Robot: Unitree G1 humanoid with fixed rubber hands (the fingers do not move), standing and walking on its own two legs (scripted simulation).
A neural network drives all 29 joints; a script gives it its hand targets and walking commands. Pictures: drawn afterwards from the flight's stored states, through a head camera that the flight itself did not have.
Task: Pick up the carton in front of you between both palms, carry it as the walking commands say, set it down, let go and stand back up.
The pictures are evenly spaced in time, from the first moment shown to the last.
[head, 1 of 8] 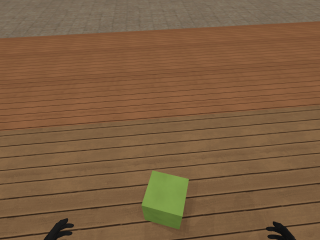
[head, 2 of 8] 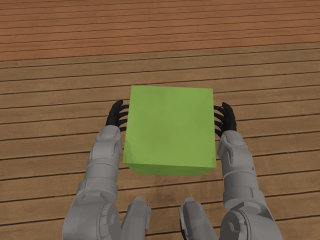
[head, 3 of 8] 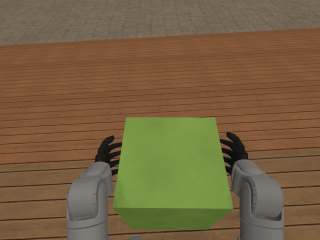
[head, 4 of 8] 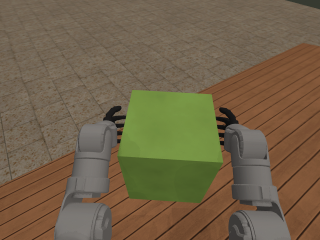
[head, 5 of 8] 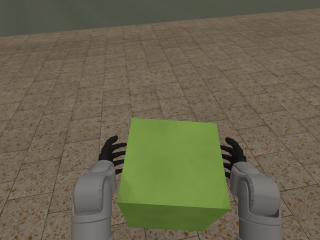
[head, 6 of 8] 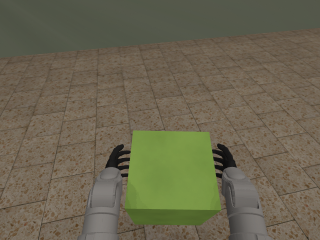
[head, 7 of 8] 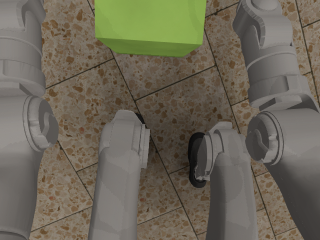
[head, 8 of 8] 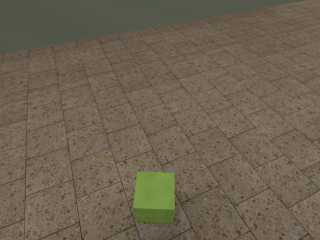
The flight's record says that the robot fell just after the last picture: no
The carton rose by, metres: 0.68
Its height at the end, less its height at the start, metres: -0.48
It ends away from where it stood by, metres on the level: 6.74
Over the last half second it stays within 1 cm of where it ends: yes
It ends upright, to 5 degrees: yes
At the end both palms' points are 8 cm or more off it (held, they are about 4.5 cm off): yes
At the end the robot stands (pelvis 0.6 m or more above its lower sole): yes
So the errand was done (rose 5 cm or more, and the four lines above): yes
